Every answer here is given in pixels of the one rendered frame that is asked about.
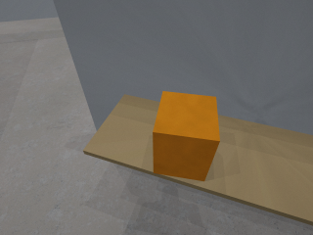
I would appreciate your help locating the carton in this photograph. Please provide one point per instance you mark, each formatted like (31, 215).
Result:
(186, 135)

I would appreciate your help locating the table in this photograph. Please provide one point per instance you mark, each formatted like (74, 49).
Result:
(258, 165)

